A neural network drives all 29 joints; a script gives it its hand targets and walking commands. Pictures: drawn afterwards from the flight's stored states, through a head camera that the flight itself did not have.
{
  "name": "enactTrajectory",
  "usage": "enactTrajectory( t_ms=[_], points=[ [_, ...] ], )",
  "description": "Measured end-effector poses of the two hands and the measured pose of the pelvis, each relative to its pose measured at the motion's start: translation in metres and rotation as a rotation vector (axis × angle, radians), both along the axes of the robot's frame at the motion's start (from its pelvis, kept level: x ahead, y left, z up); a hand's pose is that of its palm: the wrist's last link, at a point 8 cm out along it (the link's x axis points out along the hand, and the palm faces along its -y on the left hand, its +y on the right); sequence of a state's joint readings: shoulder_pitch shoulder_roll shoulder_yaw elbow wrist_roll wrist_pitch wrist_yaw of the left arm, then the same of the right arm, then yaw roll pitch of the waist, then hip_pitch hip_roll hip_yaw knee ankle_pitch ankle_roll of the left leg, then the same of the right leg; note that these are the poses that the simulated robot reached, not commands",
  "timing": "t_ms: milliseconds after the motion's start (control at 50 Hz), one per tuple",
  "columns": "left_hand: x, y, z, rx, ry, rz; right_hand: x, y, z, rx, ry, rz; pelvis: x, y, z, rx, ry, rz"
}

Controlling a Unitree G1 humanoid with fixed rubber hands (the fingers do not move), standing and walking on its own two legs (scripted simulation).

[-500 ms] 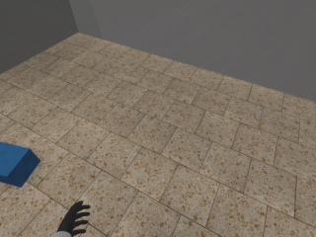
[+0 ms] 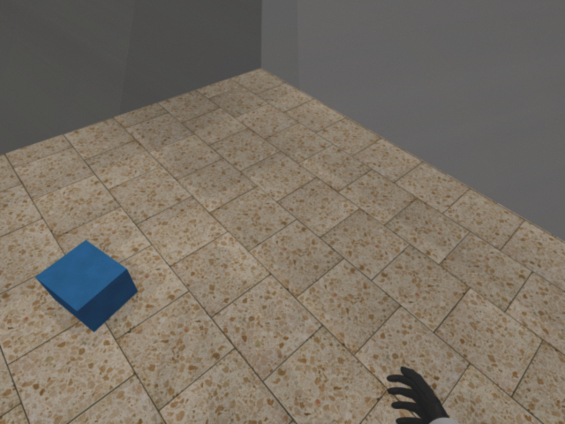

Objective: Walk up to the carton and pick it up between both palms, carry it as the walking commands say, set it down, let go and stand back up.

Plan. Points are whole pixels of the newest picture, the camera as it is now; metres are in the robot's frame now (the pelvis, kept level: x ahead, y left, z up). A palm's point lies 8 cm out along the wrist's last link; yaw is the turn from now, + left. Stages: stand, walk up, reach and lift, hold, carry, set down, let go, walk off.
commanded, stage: walk up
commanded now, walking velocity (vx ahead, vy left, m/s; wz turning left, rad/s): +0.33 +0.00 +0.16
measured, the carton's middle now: (89, 284) +0.68 +0.73 -0.68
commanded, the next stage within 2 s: none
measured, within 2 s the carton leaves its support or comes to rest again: neither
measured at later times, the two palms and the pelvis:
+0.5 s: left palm (110, 399) +0.18 +0.26 -0.08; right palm out of the picture +0.19 -0.29 -0.11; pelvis +0.08 -0.01 +0.01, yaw +15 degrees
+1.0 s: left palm out of the picture -0.08 +0.27 -0.08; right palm (309, 275) +0.42 -0.02 -0.08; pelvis +0.14 +0.08 +0.02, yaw +30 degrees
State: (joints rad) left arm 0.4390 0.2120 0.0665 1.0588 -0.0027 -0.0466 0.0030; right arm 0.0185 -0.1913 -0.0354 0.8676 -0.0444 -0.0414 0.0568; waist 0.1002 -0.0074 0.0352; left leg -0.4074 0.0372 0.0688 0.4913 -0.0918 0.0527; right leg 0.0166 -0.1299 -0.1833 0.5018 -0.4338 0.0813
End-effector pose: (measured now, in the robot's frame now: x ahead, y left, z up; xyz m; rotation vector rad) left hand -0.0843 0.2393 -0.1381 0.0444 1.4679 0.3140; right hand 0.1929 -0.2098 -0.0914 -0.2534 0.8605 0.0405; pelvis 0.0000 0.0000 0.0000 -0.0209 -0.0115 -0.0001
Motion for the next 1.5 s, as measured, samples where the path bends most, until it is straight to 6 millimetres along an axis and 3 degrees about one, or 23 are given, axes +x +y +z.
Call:
enactTrajectory(
  t_ms=[40,120,180,240,300,400,460,520,620,720,820,900,980,1060,1100,1160,1260,1360,1420,1500],
  points=[
    [0.05,0.01,-0.008,-0.006,-0.072,-0.033,-0.002,0.007,-0.007,-0.02,0.044,-0.019,0.012,0.008,-0.001,0.002,-0.003,0.022],
    [0.157,0.032,0.005,0.03,-0.263,-0.112,-0.033,-0.001,-0.01,-0.062,0.177,-0.104,0.023,0.016,0.008,-0.015,-0.002,0.067],
    [0.213,0.048,0.018,0.067,-0.349,-0.165,-0.056,-0.013,-0.009,-0.096,0.248,-0.143,0.03,0.02,0.011,-0.021,0.001,0.1],
    [0.246,0.057,0.031,0.093,-0.396,-0.198,-0.074,-0.025,-0.008,-0.123,0.312,-0.157,0.04,0.022,0.014,-0.02,-0.005,0.129],
    [0.266,0.055,0.04,0.106,-0.429,-0.205,-0.082,-0.041,-0.007,-0.16,0.368,-0.167,0.051,0.021,0.015,-0.019,-0.018,0.161],
    [0.278,0.039,0.051,0.124,-0.479,-0.151,-0.062,-0.063,-0.008,-0.186,0.371,-0.146,0.066,0.01,0.015,-0.01,-0.011,0.215],
    [0.276,0.027,0.055,0.142,-0.499,-0.107,-0.032,-0.072,-0.013,-0.175,0.337,-0.107,0.073,-0.001,0.013,-0.001,0.0,0.243],
    [0.258,0.02,0.055,0.186,-0.496,-0.063,0.005,-0.076,-0.022,-0.156,0.281,-0.057,0.078,-0.012,0.006,0.007,0.0,0.263],
    [0.197,0.024,0.063,0.239,-0.399,0.042,0.066,-0.058,-0.014,-0.112,0.207,0.075,0.085,-0.022,0.015,0.024,0.006,0.333],
    [0.119,0.034,0.078,0.303,-0.253,0.174,0.122,-0.022,0.0,-0.048,0.12,0.217,0.098,-0.015,0.025,0.058,0.02,0.387],
    [0.054,0.028,0.084,0.296,-0.129,0.292,0.158,0.034,0.003,-0.001,0.103,0.321,0.111,0.005,0.029,0.072,0.024,0.441],
    [0.02,0.019,0.08,0.248,-0.045,0.383,0.184,0.095,0.004,0.032,0.099,0.413,0.122,0.031,0.029,0.069,0.037,0.48],
    [0.003,0.022,0.066,0.181,0.019,0.463,0.216,0.169,0.009,0.048,0.068,0.511,0.134,0.066,0.024,0.047,0.055,0.52],
    [0.007,0.049,0.035,0.106,0.045,0.512,0.249,0.24,0.007,0.014,0.009,0.577,0.151,0.113,0.006,0.011,0.079,0.557],
    [0.025,0.073,0.017,0.074,0.023,0.497,0.254,0.257,0.0,-0.026,0.002,0.566,0.158,0.134,-0.003,0.008,0.082,0.582],
    [0.091,0.124,0.01,0.076,-0.12,0.436,0.236,0.244,-0.004,-0.108,0.092,0.496,0.172,0.158,0.004,-0.007,0.078,0.602],
    [0.219,0.211,0.025,0.117,-0.362,0.334,0.187,0.206,0.003,-0.22,0.293,0.356,0.204,0.195,0.02,-0.017,0.058,0.653],
    [0.316,0.271,0.041,0.141,-0.481,0.286,0.157,0.196,0.009,-0.278,0.454,0.28,0.241,0.226,0.024,-0.022,0.032,0.696],
    [0.367,0.294,0.046,0.143,-0.53,0.268,0.155,0.202,0.008,-0.296,0.53,0.258,0.267,0.242,0.022,-0.02,0.022,0.716],
    [0.43,0.318,0.045,0.144,-0.571,0.246,0.177,0.215,-0.002,-0.307,0.595,0.238,0.309,0.263,0.013,-0.013,0.018,0.733]
  ],
)
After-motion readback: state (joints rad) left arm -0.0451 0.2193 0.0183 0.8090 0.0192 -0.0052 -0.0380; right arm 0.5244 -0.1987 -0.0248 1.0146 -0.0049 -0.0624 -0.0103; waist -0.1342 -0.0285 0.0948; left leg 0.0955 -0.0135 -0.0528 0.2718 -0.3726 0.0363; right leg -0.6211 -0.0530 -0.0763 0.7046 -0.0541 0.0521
